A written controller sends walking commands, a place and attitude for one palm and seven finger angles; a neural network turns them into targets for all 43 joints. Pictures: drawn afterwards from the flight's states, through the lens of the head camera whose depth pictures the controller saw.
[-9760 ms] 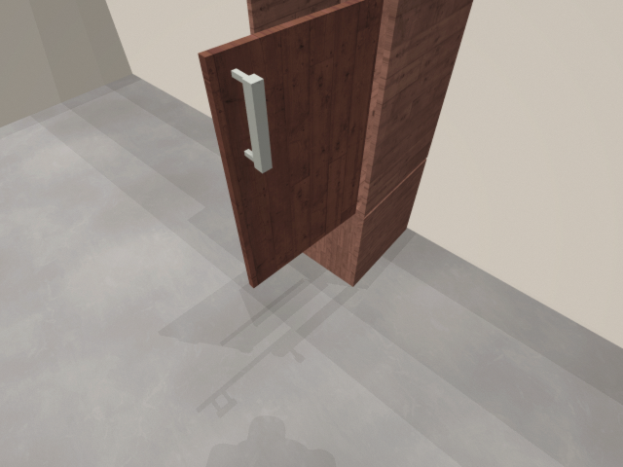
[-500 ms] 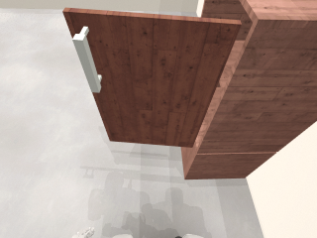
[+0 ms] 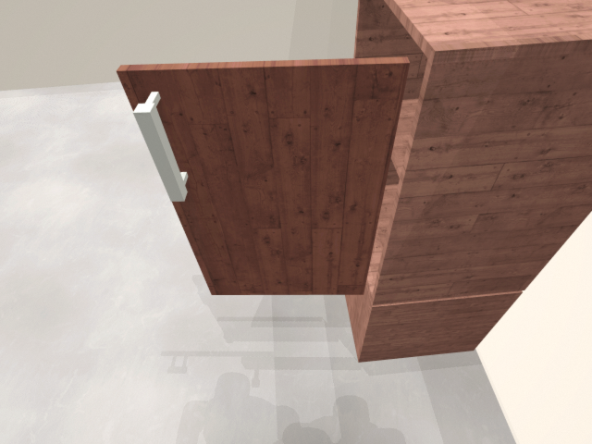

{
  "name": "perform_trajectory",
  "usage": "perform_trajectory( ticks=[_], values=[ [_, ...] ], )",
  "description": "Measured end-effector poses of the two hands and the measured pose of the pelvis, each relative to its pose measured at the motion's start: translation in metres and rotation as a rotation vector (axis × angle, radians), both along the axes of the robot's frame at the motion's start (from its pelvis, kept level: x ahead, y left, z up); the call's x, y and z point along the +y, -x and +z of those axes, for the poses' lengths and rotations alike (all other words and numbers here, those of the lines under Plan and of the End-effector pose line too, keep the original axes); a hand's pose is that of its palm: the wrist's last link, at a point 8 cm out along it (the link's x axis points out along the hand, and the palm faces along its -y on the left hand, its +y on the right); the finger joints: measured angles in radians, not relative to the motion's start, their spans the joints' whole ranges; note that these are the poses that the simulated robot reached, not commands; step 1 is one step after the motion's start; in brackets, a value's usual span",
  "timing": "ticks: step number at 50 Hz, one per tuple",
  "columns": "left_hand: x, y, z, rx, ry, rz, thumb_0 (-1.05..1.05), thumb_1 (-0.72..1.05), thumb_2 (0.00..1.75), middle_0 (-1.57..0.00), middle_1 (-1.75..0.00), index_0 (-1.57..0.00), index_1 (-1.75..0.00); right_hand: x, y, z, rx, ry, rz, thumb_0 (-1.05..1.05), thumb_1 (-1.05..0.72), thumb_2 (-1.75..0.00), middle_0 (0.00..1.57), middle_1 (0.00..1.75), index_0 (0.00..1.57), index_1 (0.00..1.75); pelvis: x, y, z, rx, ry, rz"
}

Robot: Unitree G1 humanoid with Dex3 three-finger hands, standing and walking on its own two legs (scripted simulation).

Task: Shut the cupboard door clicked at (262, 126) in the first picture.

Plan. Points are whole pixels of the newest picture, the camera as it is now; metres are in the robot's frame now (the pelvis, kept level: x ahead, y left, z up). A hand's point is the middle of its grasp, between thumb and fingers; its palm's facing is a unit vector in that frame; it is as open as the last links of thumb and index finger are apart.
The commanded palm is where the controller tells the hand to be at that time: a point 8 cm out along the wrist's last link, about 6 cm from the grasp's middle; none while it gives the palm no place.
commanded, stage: come to a stop and stand still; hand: left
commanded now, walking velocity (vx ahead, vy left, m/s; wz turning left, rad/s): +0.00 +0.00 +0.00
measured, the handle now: (167, 149) +0.49 +0.23 +0.15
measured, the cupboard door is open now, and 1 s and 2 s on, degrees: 84 84 84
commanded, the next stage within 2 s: look again from close up in 0.26 s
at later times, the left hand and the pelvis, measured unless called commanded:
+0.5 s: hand out of the picture +0.03 +0.19 -0.15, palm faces +0.02 -0.98 -0.20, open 7.4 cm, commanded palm none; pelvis -0.02 +0.01 +0.02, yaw +0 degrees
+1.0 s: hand out of the picture -0.06 +0.20 -0.16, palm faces +0.03 -0.99 -0.16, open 7.4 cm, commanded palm none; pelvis -0.02 +0.04 +0.02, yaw +0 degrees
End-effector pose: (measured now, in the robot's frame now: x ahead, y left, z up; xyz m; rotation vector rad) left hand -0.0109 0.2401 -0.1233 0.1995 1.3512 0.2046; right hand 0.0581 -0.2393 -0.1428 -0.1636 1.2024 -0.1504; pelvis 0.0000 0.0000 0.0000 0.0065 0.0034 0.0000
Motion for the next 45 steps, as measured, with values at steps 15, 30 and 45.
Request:
perform_trajectory(
  ticks=[15, 30, 45],
  values=[
    [-0.014, -0.034, -0.005, -0.096, 0.057, -0.029, 0.01, 0.92, 0.9, -0.2, -0.3, -0.21, -0.29, 0.006, 0.043, 0.018, 0.1, -0.002, -0.028, 0.0, -0.91, -0.9, 0.19, 0.29, 0.2, 0.3, -0.004, 0.01, 0.013, -0.032, 0.011, 0.008],
    [0.006, -0.013, -0.004, -0.06, 0.06, -0.025, 0.0, 0.91, 0.9, -0.2, -0.3, -0.2, -0.29, 0.046, 0.086, 0.017, 0.186, -0.044, -0.049, 0.0, -0.91, -0.9, 0.2, 0.29, 0.2, 0.3, 0.021, 0.018, 0.018, -0.037, 0.011, 0.003],
    [0.007, 0.046, -0.009, 0.097, 0.101, 0.02, 0.01, 0.91, 0.9, -0.2, -0.3, -0.2, -0.29, 0.071, 0.098, 0.015, 0.226, -0.056, -0.055, 0.0, -0.91, -0.9, 0.2, 0.29, 0.2, 0.3, 0.039, 0.021, 0.018, -0.033, 0.007, 0.002]
  ],
)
